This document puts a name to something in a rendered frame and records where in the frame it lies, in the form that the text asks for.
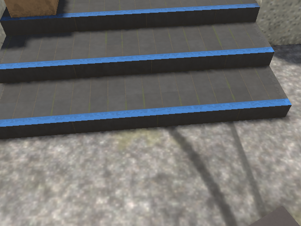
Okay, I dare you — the stairs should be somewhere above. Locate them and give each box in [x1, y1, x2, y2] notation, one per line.
[0, 7, 292, 139]

